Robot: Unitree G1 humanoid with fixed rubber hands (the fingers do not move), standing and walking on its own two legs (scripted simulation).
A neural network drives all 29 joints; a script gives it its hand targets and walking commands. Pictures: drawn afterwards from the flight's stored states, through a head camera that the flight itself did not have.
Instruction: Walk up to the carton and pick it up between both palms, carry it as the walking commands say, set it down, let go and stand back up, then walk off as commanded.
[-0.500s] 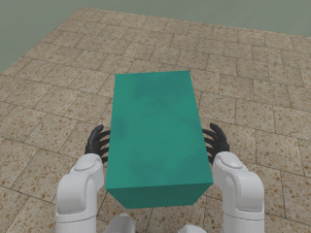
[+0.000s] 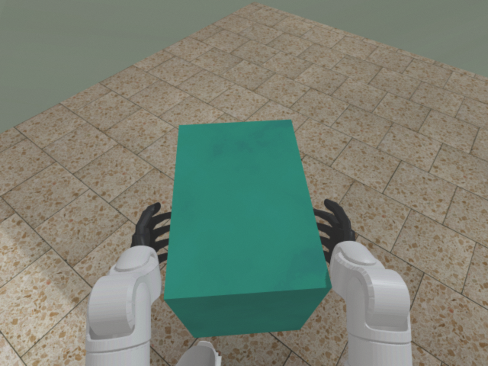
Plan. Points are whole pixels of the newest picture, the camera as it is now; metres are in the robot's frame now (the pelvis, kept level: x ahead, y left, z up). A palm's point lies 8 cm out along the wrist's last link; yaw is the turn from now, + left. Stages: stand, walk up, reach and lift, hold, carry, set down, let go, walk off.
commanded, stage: carry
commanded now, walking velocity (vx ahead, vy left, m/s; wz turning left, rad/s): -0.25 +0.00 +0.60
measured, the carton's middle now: (241, 231) +0.35 +0.03 +0.00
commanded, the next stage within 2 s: none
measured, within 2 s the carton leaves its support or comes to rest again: neither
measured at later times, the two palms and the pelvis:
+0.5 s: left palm out of the picture +0.03 +0.28 +0.09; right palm (251, 357) +0.14 +0.01 +0.10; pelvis -0.16 +0.04 +0.01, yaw +17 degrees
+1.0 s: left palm out of the picture -0.04 +0.26 +0.10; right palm out of the picture +0.05 -0.01 +0.11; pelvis -0.24 +0.04 +0.02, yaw +19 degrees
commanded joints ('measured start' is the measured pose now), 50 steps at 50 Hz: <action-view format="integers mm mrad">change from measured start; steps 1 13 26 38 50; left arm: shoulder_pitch -512 -312 -590 -408 -516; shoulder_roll -1018 -891 -959 -928 -959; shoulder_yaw -674 -546 -734 -583 -660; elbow -258 -178 -187 -115 -143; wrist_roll -361 -213 -346 -262 -276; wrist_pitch -53 -27 19 20 9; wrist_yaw -143 -86 -128 -136 -110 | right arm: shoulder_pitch -425 -414 -344 -474 -419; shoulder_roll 957 911 865 911 914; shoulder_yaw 631 685 525 637 582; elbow -239 -144 -77 -131 -45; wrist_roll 241 326 165 239 239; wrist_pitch -70 -11 -20 -10 -12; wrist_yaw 101 121 96 95 117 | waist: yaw -56 -86 -86 -86 -69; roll -310 -295 201 -221 95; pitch -559 -483 -392 -310 -421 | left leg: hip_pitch -145 208 260 148 270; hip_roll -78 -18 233 18 169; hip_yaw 23 182 -174 86 -52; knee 214 -187 -392 178 -268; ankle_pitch -343 -258 -175 -311 -25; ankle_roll -56 -13 104 16 43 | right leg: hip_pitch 445 268 -18 16 104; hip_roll -511 -346 -28 -294 -150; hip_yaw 424 -39 -8 120 21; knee -506 -237 -2 -525 -297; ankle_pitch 324 666 -59 20 247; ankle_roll -226 -82 -16 -112 -22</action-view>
